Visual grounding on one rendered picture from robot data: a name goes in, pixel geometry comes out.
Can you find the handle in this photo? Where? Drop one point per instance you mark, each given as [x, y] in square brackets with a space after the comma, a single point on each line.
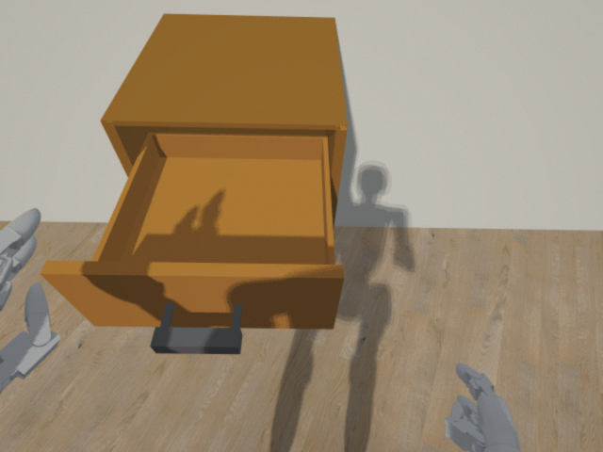
[167, 339]

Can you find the robot left hand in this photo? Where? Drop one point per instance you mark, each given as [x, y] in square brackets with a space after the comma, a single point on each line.
[26, 350]

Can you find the drawer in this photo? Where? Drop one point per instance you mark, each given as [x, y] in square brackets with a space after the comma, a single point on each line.
[207, 221]

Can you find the cabinet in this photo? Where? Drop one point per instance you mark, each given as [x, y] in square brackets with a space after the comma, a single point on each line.
[234, 74]

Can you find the robot right hand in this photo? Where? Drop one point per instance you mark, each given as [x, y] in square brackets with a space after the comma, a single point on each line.
[487, 423]

